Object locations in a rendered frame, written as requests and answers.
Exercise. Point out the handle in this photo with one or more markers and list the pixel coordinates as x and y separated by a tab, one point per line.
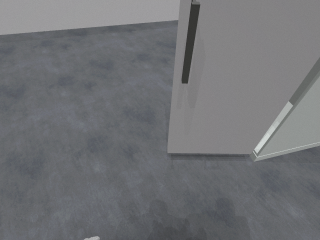
190	40

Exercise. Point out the fridge door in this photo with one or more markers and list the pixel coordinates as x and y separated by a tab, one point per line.
249	57

